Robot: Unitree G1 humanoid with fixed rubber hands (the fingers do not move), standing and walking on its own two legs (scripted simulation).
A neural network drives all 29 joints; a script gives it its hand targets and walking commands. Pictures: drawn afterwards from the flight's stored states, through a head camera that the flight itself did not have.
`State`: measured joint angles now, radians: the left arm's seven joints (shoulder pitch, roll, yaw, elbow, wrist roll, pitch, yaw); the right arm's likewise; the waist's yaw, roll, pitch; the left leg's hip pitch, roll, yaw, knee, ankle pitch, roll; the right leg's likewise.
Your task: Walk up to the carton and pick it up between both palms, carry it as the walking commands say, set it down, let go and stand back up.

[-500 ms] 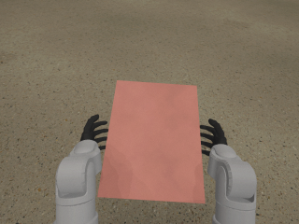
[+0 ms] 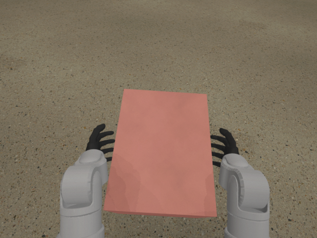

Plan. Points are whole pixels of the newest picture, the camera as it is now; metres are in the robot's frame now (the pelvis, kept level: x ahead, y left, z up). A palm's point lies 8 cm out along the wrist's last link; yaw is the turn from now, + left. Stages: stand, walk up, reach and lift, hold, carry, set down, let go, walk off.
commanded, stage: carry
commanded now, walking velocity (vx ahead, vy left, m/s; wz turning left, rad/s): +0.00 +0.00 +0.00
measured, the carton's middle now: (161, 155) +0.32 +0.01 +0.01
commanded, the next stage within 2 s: none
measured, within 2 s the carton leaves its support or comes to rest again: neither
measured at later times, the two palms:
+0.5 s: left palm (85, 182) +0.20 +0.16 +0.09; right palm (233, 190) +0.20 -0.14 +0.09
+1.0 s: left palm (111, 180) +0.22 +0.12 +0.07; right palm (247, 184) +0.22 -0.18 +0.07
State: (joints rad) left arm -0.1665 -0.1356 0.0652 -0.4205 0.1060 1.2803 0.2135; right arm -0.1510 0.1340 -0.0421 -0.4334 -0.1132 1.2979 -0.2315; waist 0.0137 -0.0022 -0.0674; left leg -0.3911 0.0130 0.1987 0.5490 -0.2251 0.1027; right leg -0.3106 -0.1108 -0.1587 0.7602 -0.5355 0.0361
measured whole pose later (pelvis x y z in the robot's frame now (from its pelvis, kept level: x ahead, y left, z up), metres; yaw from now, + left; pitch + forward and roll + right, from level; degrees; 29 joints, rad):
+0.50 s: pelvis -0.06 +0.01 +0.01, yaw +0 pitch +3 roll -1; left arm -0.17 -0.14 0.06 -0.22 0.13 1.19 0.19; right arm -0.13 0.13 -0.06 -0.28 -0.16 1.23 -0.20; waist 0.02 0.01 -0.15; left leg -0.38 -0.02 0.22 0.34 -0.04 0.08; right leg -0.20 -0.03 -0.17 0.49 -0.37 -0.04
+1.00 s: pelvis -0.06 -0.04 +0.00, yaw +0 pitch +4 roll +0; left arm -0.19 -0.14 0.09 -0.08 0.15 1.02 0.16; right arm -0.17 0.14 -0.11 -0.10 -0.18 1.04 -0.16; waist 0.03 -0.02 -0.16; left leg -0.46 0.04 0.19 0.47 -0.08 0.06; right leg -0.24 0.03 -0.18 0.52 -0.37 -0.09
